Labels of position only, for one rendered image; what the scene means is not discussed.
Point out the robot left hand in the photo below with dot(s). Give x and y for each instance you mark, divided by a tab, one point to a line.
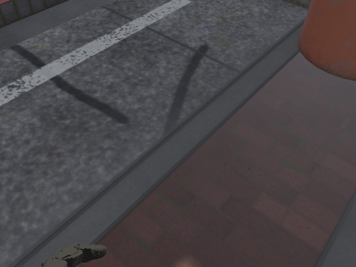
75	254

